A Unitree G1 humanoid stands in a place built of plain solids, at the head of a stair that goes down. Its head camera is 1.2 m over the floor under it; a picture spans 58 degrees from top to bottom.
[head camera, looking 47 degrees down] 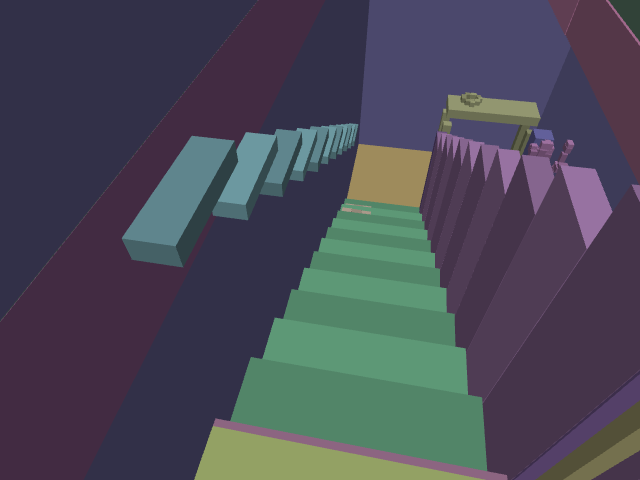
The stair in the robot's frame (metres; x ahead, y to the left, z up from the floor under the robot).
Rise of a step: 0.16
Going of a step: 0.27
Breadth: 0.85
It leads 11 degrees to the right of straight ahead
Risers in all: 12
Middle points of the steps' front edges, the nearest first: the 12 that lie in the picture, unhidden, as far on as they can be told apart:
0.38 -0.13 0.00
0.64 -0.18 -0.16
0.91 -0.23 -0.32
1.18 -0.28 -0.49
1.44 -0.33 -0.65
1.71 -0.38 -0.82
1.98 -0.43 -0.98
2.24 -0.48 -1.14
2.51 -0.53 -1.31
2.78 -0.58 -1.47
3.05 -0.63 -1.63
3.31 -0.68 -1.80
